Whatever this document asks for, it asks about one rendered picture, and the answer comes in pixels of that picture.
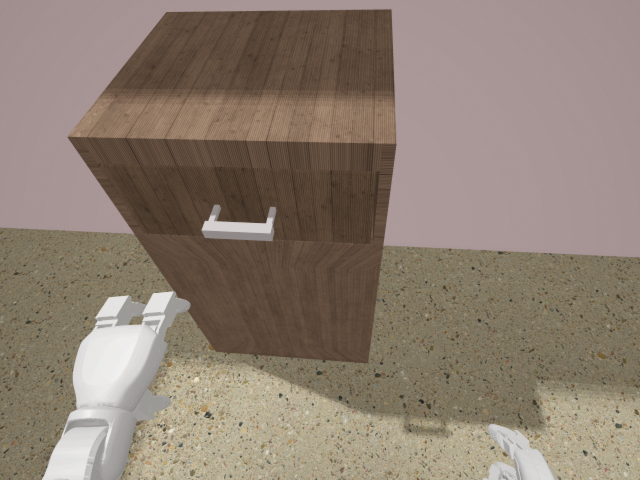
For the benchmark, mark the drawer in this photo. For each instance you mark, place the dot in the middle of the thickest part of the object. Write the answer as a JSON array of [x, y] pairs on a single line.
[[311, 205]]

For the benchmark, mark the robot right hand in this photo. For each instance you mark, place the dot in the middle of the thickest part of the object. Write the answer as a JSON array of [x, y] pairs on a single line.
[[529, 464]]

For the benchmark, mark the robot left hand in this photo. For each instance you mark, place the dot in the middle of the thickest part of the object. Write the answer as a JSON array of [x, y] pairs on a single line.
[[117, 362]]

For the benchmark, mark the handle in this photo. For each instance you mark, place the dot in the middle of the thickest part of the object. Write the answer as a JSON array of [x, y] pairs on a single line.
[[239, 230]]

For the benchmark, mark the cabinet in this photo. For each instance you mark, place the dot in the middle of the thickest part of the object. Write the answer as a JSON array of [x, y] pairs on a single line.
[[302, 89]]

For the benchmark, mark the left robot forearm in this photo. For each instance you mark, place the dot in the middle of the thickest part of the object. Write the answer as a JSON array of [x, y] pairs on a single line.
[[94, 445]]

